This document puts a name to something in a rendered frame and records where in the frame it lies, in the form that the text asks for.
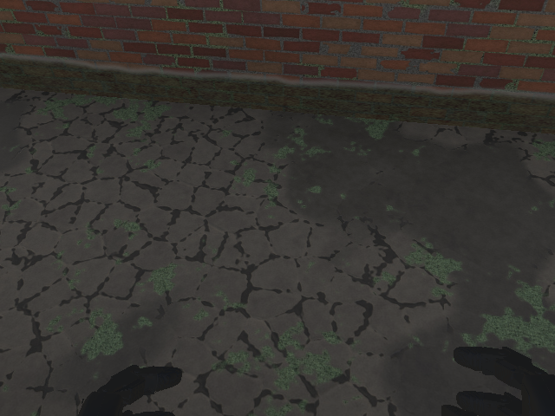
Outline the right robot hand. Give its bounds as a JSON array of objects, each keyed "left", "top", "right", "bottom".
[{"left": 441, "top": 347, "right": 555, "bottom": 416}]

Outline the left robot hand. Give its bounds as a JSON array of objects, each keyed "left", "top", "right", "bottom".
[{"left": 78, "top": 365, "right": 182, "bottom": 416}]

